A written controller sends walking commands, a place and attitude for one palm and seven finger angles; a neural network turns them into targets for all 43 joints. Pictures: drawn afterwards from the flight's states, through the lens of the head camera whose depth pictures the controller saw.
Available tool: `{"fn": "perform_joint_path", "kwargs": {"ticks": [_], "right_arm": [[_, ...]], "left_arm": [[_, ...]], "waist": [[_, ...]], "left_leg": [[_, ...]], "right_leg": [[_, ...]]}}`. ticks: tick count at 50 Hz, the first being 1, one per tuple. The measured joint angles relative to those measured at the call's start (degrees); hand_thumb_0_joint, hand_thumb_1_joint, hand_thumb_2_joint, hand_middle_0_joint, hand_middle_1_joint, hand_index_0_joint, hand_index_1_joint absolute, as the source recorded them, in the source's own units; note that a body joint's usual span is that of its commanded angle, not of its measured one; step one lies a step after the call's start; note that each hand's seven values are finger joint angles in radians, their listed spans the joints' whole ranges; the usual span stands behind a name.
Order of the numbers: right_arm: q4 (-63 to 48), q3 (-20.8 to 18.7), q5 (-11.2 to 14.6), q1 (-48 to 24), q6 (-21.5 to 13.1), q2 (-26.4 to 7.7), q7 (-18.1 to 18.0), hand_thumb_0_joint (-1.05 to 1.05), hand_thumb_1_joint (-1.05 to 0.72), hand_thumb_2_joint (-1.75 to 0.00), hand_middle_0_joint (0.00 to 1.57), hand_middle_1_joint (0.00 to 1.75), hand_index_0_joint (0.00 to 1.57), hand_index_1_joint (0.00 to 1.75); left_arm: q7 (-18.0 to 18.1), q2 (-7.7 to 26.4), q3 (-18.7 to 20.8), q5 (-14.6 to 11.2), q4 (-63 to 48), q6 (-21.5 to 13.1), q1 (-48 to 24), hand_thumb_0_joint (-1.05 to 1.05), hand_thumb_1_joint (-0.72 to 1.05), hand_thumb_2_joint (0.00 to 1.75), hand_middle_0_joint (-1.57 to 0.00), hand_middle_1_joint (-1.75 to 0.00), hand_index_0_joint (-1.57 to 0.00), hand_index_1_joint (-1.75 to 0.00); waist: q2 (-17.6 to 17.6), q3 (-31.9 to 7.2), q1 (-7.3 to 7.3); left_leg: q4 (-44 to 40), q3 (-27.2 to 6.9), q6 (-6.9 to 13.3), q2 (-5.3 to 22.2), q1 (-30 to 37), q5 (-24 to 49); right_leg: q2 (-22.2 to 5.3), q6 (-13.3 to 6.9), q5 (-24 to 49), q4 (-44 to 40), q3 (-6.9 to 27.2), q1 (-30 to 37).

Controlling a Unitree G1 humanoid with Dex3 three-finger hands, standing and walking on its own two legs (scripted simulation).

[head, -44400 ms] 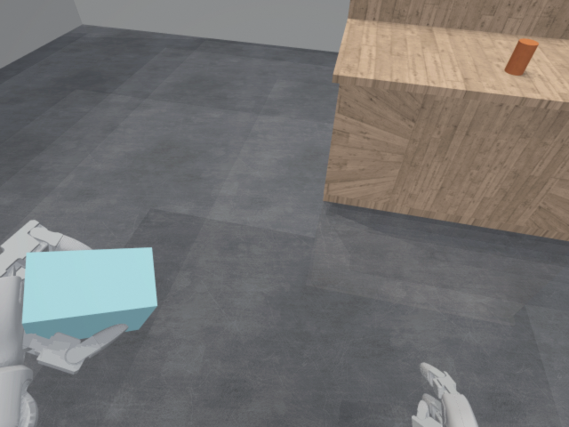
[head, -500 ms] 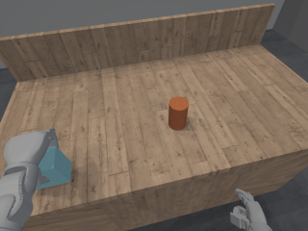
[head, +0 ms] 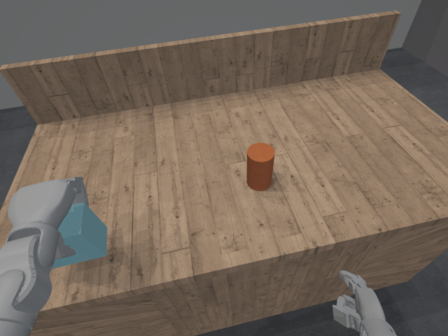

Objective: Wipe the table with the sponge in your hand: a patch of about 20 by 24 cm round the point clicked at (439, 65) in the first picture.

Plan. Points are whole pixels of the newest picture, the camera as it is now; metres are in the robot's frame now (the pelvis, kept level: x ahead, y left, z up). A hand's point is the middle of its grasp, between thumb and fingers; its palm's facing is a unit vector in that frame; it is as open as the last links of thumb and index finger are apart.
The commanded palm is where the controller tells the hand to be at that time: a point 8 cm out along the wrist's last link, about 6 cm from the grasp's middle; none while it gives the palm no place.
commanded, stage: lift the sponge slowly off the table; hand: left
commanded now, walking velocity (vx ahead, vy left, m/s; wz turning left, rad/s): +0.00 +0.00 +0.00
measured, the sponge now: (69, 240) +0.24 +0.35 +0.02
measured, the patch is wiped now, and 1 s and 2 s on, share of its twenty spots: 0.95 0.95 0.95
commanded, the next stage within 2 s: bring the sponge back beside the body in 0.82 s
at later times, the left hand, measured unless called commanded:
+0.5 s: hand (51, 211) +0.24 +0.34 +0.11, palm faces -0.03 -0.02 -1.00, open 10.1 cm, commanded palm +0.23 +0.33 +0.18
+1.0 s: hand (58, 207) +0.25 +0.32 +0.12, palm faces -0.02 -0.04 -1.00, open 10.1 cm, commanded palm +0.22 +0.33 +0.20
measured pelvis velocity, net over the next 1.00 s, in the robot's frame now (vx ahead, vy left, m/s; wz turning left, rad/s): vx -0.01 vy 0.00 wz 0.00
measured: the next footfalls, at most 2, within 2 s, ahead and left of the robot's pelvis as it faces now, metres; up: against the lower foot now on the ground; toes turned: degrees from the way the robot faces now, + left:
none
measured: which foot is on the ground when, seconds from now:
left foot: down 0.00-1.00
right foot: down 0.00-1.00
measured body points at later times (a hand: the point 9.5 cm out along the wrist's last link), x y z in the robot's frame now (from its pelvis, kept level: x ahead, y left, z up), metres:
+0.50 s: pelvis +0.00 -0.01 +0.00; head +0.01 -0.04 +0.45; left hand +0.24 +0.33 +0.17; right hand +0.23 -0.23 -0.09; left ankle +0.02 +0.11 -0.74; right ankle -0.02 -0.13 -0.74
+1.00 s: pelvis -0.01 +0.00 +0.00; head +0.00 -0.03 +0.45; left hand +0.25 +0.32 +0.17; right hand +0.24 -0.20 -0.08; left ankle +0.02 +0.11 -0.74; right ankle -0.02 -0.13 -0.74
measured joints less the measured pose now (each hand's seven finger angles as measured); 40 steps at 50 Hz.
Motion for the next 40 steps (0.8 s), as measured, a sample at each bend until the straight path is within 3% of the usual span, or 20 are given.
{"fn": "perform_joint_path", "kwargs": {"ticks": [9,15,21,27,32,40], "right_arm": [[-0.04,-0.16,-0.38,-0.35,-0.82,-0.06,-0.3,0.02,-0.9,-0.89,0.2,0.3,0.2,0.3],[-0.23,-0.06,-0.28,-0.45,0.04,-0.14,0.31,0.02,-0.9,-0.89,0.2,0.3,0.2,0.3],[-0.43,0.01,0.06,-0.29,0.21,-1.19,0.18,0.02,-0.9,-0.89,0.2,0.3,0.2,0.3],[-0.74,-0.27,-0.19,0.25,-0.61,-1.54,-0.6,0.02,-0.9,-0.89,0.2,0.3,0.2,0.3],[-0.53,-0.24,-0.29,-0.19,-0.89,-0.77,-0.67,0.02,-0.9,-0.89,0.2,0.3,0.2,0.3],[-0.69,0.67,-0.02,-1.32,-0.16,-0.09,0.28,0.02,-0.9,-0.89,0.2,0.3,0.2,0.3]], "left_arm": [[-1.08,0.51,0.46,-0.26,-2.59,-3.72,-0.4,0.0,-0.58,1.02,-0.78,-1.38,-0.79,-1.43],[-1.03,2.17,2.66,-1.32,-3.07,-1.56,-0.15,0.0,-0.58,1.02,-0.78,-1.38,-0.79,-1.43],[-3.88,3.52,3.89,-2.39,-2.85,0.54,0.2,0.0,-0.58,1.02,-0.78,-1.38,-0.79,-1.43],[-5.8,3.76,3.67,-2.98,-6.01,-2.53,1.68,0.0,-0.58,1.02,-0.78,-1.38,-0.79,-1.43],[-4.68,4.05,3.7,-2.96,-7.19,-4.25,0.41,0.0,-0.58,1.02,-0.78,-1.38,-0.79,-1.43],[-4.3,4.71,4.16,-3.52,-7.0,0.89,-2.34,0.0,-0.58,1.02,-0.78,-1.38,-0.79,-1.43]], "waist": [[0.26,0.4,0.12],[0.22,0.24,0.0],[0.42,0.48,-0.22],[0.53,0.79,0.16],[0.4,1.14,0.6],[0.7,0.58,0.55]], "left_leg": [[-0.94,0.01,-0.4,0.42,1.32,0.27],[-1.33,0.47,-0.68,0.79,1.82,0.23],[-1.05,0.11,-0.66,0.7,1.61,0.16],[-0.56,-0.22,-0.48,0.52,1.8,-0.12],[-0.71,-0.09,-0.4,0.48,2.16,0.03],[-1.5,0.33,-0.14,0.1,1.84,0.86]], "right_leg": [[0.43,-0.38,0.42,-1.07,0.08,1.28],[0.75,-0.58,0.42,-1.13,0.59,1.42],[0.71,-0.57,0.21,-0.92,0.24,1.39],[0.58,-0.43,0.12,-1.02,-0.09,1.99],[0.53,-0.35,0.44,-1.35,0.05,2.38],[0.11,0.06,1.04,-1.48,0.44,1.67]]}}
